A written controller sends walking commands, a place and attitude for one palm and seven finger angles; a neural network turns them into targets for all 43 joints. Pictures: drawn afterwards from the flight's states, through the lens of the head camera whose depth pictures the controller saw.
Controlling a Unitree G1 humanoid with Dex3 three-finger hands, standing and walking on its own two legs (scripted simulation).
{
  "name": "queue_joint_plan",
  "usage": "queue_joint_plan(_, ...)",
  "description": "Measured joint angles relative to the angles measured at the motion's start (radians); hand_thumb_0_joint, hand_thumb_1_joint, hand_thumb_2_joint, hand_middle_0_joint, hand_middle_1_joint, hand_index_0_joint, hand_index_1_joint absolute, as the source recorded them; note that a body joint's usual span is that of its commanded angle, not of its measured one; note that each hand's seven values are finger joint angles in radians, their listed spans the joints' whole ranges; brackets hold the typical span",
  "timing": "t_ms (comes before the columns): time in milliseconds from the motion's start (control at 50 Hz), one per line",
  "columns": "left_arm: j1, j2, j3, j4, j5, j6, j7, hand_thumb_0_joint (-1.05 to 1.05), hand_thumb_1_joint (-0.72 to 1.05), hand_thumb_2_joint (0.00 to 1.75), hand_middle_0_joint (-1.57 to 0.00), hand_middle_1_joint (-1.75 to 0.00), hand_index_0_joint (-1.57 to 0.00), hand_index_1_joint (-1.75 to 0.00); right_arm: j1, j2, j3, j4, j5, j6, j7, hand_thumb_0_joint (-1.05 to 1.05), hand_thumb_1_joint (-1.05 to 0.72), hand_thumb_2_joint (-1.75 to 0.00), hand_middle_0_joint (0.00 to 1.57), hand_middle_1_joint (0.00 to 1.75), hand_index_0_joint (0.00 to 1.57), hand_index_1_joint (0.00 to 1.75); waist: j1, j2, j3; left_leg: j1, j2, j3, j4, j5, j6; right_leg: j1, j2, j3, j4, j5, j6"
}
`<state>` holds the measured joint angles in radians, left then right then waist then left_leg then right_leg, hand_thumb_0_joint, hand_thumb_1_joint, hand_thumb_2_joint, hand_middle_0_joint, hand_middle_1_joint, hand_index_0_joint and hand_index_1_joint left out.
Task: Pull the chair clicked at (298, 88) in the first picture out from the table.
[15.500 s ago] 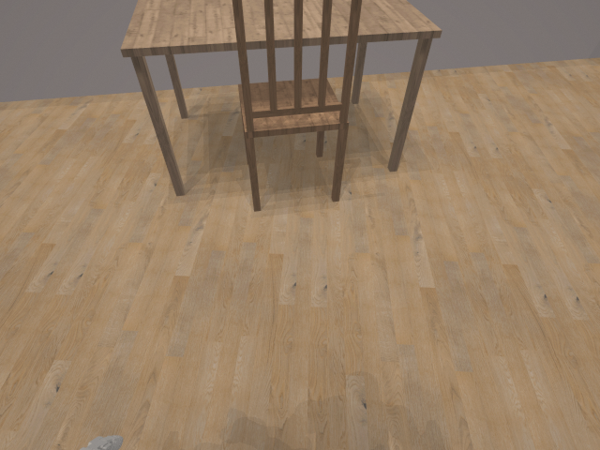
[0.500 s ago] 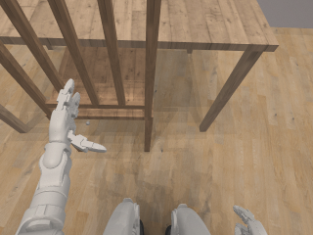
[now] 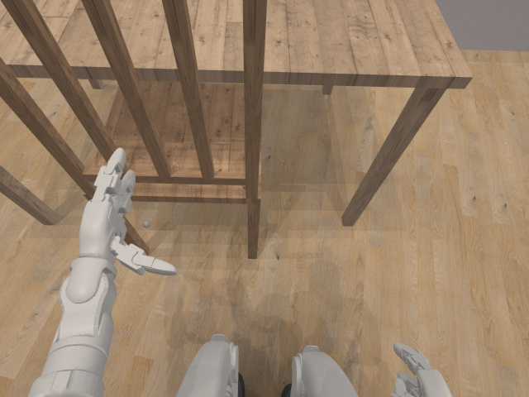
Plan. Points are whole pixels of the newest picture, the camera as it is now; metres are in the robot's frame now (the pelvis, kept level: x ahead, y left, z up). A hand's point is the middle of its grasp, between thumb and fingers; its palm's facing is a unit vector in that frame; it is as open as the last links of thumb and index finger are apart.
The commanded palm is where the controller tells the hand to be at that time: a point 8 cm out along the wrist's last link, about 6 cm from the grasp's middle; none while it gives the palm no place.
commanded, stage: aim the fingers beside a spindle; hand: left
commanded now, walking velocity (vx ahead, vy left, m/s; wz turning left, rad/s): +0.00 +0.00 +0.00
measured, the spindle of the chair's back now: (139, 107) +0.55 +0.23 +0.06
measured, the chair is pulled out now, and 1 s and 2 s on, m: -0.05 -0.05 -0.05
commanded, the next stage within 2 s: push the fingers through the gap in 0.80 s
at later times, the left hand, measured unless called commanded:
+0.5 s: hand (146, 228) +0.35 +0.19 +0.02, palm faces +0.03 -1.00 -0.05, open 17.0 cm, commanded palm +0.33 +0.24 +0.02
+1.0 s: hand (148, 228) +0.35 +0.18 +0.02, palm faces +0.02 -1.00 -0.05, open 17.0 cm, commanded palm +0.34 +0.24 +0.02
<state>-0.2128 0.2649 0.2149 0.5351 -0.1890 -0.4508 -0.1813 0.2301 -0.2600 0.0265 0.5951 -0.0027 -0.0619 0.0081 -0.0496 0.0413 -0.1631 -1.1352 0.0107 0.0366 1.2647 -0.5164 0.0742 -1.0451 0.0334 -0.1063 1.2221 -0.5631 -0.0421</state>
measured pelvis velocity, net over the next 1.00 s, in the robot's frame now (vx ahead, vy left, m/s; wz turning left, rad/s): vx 0.00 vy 0.00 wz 0.00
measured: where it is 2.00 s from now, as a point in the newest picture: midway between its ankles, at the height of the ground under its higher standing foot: outside the picture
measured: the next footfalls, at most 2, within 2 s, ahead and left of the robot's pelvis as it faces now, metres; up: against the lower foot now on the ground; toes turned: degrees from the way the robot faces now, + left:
none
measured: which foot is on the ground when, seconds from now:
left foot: down 0.00-1.00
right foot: down 0.00-1.00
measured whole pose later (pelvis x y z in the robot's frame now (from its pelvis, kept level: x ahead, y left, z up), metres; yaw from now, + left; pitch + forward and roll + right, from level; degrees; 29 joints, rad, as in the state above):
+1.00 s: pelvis +0.00 +0.00 +0.00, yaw +0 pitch +22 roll -3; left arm -0.18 0.26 0.21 0.49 -0.20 -0.44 -0.19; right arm 0.22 -0.27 0.03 0.60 0.00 -0.10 0.00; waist -0.04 0.04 -0.17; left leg -1.14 0.01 0.03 1.27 -0.52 0.07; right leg -1.05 0.03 -0.11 1.23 -0.57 -0.05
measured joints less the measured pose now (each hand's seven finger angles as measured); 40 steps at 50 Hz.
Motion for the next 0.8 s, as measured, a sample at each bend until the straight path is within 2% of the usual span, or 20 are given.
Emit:
queue_joint_plan(240,0.036,0.007,0.011,-0.021,-0.012,0.002,-0.015,-0.01,-0.50,0.30,-0.07,-0.08,-0.06,-0.08,0.006,-0.008,-0.002,0.000,0.004,-0.015,-0.007,0.01,-0.90,-0.90,0.20,0.30,0.20,0.30,-0.003,-0.001,-0.004,0.000,0.006,0.001,-0.001,0.004,-0.008,-0.005,0.005,0.002,0.006,0.002,-0.009)
queue_joint_plan(460,0.017,0.013,0.018,-0.013,-0.019,0.004,-0.031,-0.01,-0.50,0.30,-0.07,-0.08,-0.06,-0.08,-0.010,-0.010,0.000,0.003,0.003,-0.036,-0.015,0.01,-0.90,-0.90,0.20,0.30,0.20,0.30,0.002,-0.002,-0.003,-0.014,0.005,-0.006,0.010,0.002,-0.012,-0.017,0.005,-0.005,0.016,-0.003,-0.014)
queue_joint_plan(800,0.040,0.006,0.010,-0.047,-0.018,0.020,-0.021,-0.01,-0.50,0.30,-0.07,-0.08,-0.06,-0.08,-0.006,-0.006,0.000,-0.003,0.002,-0.036,-0.009,0.01,-0.90,-0.90,0.20,0.30,0.20,0.30,0.003,0.000,-0.003,-0.008,0.002,-0.002,0.005,-0.003,-0.008,-0.011,0.003,0.000,0.011,-0.007,-0.008)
